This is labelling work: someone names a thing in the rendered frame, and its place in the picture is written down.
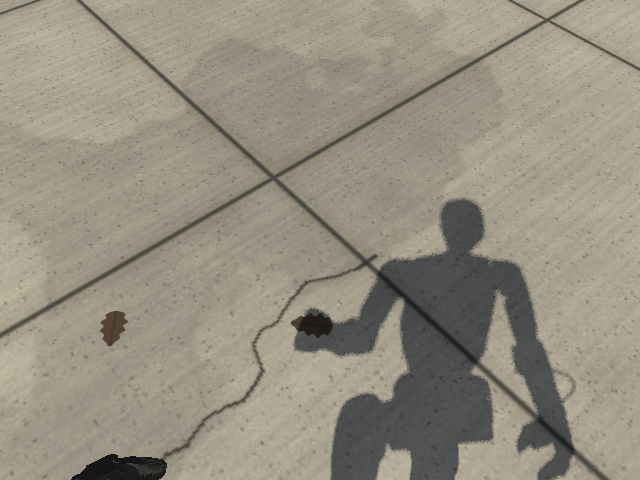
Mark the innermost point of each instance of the left robot hand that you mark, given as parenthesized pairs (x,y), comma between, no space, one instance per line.
(111,467)

